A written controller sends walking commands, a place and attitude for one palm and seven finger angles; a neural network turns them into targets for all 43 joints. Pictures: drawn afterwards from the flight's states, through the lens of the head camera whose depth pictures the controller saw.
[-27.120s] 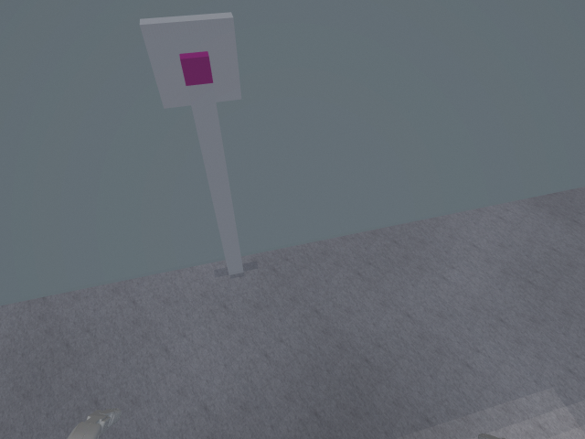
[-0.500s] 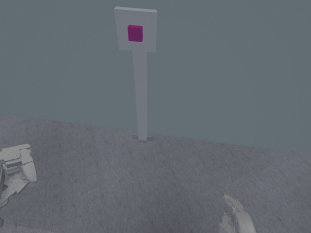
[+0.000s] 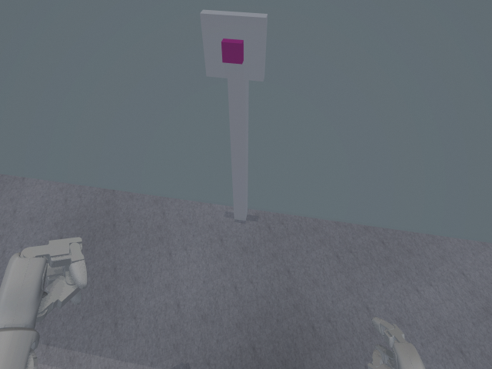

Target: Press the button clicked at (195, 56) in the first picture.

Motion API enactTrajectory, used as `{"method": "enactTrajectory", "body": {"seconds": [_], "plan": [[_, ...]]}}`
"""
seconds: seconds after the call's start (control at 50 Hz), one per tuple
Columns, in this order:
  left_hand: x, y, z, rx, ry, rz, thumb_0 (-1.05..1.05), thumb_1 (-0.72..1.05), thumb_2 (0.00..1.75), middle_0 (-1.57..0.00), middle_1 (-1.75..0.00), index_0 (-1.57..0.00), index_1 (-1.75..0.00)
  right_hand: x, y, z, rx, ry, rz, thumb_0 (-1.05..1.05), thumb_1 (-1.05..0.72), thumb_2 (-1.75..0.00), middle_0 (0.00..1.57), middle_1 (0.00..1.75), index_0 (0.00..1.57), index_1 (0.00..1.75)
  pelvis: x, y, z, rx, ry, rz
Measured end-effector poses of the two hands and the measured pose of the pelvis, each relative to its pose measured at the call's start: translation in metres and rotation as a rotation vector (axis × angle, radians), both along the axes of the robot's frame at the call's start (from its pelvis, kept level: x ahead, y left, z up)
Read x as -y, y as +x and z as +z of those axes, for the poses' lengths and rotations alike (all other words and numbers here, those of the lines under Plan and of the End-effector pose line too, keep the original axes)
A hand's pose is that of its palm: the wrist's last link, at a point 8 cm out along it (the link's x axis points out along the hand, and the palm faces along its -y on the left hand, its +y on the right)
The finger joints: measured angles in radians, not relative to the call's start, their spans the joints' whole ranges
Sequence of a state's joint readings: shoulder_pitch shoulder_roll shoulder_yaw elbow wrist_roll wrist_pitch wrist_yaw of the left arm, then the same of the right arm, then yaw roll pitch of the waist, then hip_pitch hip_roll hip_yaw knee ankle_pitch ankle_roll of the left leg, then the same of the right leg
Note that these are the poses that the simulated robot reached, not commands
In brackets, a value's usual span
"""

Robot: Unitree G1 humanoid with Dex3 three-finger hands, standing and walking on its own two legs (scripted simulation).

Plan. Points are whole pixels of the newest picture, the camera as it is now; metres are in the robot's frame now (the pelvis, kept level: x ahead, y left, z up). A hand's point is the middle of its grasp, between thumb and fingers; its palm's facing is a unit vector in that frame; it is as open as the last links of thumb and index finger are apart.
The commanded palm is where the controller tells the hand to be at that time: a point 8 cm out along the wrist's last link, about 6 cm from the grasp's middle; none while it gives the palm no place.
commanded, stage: let the arm hang, fingers relaxed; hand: left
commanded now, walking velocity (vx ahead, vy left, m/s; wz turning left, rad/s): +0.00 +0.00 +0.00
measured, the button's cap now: (233, 51) +0.90 +0.11 +0.11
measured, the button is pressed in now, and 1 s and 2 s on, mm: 0 0 0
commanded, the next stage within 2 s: stand and wait in 1.04 s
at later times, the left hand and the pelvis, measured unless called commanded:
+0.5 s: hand out of the picture -0.03 +0.20 -0.17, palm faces +0.01 -0.96 -0.27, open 5.2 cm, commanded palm none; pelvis -0.01 -0.02 +0.00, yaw +0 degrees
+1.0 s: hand out of the picture +0.06 +0.17 -0.16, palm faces +0.01 -0.97 -0.23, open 7.3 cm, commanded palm none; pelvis +0.01 -0.02 +0.01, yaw +0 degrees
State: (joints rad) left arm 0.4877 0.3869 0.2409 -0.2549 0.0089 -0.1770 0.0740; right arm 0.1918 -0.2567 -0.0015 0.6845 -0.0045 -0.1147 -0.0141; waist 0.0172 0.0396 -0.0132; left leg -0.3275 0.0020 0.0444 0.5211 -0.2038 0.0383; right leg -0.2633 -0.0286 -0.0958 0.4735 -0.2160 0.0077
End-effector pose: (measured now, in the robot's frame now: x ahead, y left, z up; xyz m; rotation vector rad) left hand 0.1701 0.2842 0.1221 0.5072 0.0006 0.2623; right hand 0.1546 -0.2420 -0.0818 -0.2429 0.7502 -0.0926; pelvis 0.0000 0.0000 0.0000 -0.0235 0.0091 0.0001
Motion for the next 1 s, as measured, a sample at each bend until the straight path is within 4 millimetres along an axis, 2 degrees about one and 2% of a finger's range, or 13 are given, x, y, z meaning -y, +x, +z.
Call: {"method": "enactTrajectory", "body": {"seconds": [0.06,0.1,0.14,0.2,0.26,0.32,0.38,0.44,0.5,0.58,0.7,0.86,1.0], "plan": [[-0.006,-0.001,-0.091,-0.389,-0.101,0.067,0.00,0.90,0.90,-1.26,-1.46,-1.27,-1.46,0.010,-0.010,-0.021,-0.082,0.010,-0.008,0.01,-0.90,-0.90,0.21,0.30,0.20,0.30,-0.003,-0.007,-0.005,0.001,0.005,-0.004],[0.002,-0.020,-0.146,-0.626,-0.162,0.097,0.00,0.91,0.90,-1.22,-1.42,-1.23,-1.42,0.017,-0.023,-0.030,-0.129,0.009,-0.030,0.01,-0.90,-0.90,0.21,0.30,0.20,0.30,-0.002,-0.010,-0.007,0.007,0.012,-0.011],[0.016,-0.046,-0.189,-0.815,-0.223,0.107,0.00,0.91,0.90,-1.17,-1.37,-1.18,-1.37,0.023,-0.042,-0.035,-0.189,-0.001,-0.051,0.01,-0.90,-0.90,0.21,0.30,0.20,0.30,0.001,-0.013,-0.008,0.013,0.018,-0.014],[0.044,-0.089,-0.235,-1.026,-0.321,0.116,0.01,0.91,0.90,-1.08,-1.28,-1.09,-1.28,0.030,-0.077,-0.039,-0.311,-0.025,-0.078,0.01,-0.91,-0.90,0.20,0.30,0.20,0.30,0.007,-0.015,-0.007,0.021,0.021,-0.010],[0.061,-0.131,-0.260,-1.165,-0.390,0.173,0.01,0.91,0.90,-0.98,-1.19,-0.99,-1.18,0.034,-0.115,-0.040,-0.446,-0.044,-0.105,0.01,-0.91,-0.90,0.20,0.30,0.20,0.30,0.013,-0.016,-0.005,0.023,0.018,-0.002],[0.056,-0.162,-0.266,-1.235,-0.417,0.245,0.01,0.91,0.90,-0.88,-1.08,-0.88,-1.09,0.034,-0.147,-0.042,-0.567,-0.046,-0.123,0.01,-0.91,-0.90,0.20,0.30,0.20,0.30,0.017,-0.017,-0.003,0.023,0.012,0.007],[0.051,-0.185,-0.264,-1.302,-0.414,0.284,0.01,0.91,0.90,-0.77,-0.96,-0.78,-0.97,0.032,-0.170,-0.046,-0.643,-0.032,-0.143,0.01,-0.91,-0.90,0.20,0.30,0.20,0.30,0.019,-0.016,0.000,0.024,0.008,0.011],[0.045,-0.200,-0.259,-1.344,-0.401,0.321,0.01,0.91,0.90,-0.67,-0.84,-0.67,-0.85,0.027,-0.181,-0.050,-0.678,-0.008,-0.157,0.01,-0.91,-0.90,0.20,0.30,0.20,0.30,0.019,-0.014,0.001,0.028,0.007,0.010],[0.040,-0.204,-0.254,-1.360,-0.385,0.347,0.01,0.91,0.90,-0.57,-0.72,-0.57,-0.72,0.022,-0.183,-0.055,-0.683,0.016,-0.164,0.01,-0.91,-0.90,0.20,0.30,0.20,0.30,0.019,-0.012,0.002,0.032,0.009,0.007],[0.036,-0.195,-0.250,-1.344,-0.370,0.358,0.00,0.91,0.90,-0.43,-0.56,-0.43,-0.56,0.016,-0.177,-0.059,-0.666,0.042,-0.165,0.00,-0.91,-0.90,0.20,0.30,0.20,0.30,0.019,-0.009,0.004,0.037,0.012,0.004],[0.040,-0.164,-0.248,-1.277,-0.369,0.330,0.00,0.91,0.90,-0.28,-0.39,-0.28,-0.39,0.012,-0.159,-0.061,-0.626,0.060,-0.159,0.00,-0.91,-0.90,0.20,0.30,0.20,0.30,0.020,-0.005,0.005,0.042,0.018,0.000],[0.056,-0.127,-0.249,-1.216,-0.390,0.267,0.00,0.91,0.90,-0.21,-0.31,-0.22,-0.32,0.014,-0.137,-0.058,-0.579,0.056,-0.156,0.00,-0.91,-0.90,0.20,0.30,0.20,0.30,0.021,0.002,0.007,0.045,0.022,-0.003],[0.067,-0.119,-0.250,-1.224,-0.405,0.251,0.00,0.91,0.90,-0.20,-0.30,-0.21,-0.30,0.020,-0.127,-0.055,-0.576,0.046,-0.158,0.00,-0.91,-0.90,0.20,0.30,0.20,0.30,0.024,0.007,0.009,0.043,0.024,-0.004]]}}
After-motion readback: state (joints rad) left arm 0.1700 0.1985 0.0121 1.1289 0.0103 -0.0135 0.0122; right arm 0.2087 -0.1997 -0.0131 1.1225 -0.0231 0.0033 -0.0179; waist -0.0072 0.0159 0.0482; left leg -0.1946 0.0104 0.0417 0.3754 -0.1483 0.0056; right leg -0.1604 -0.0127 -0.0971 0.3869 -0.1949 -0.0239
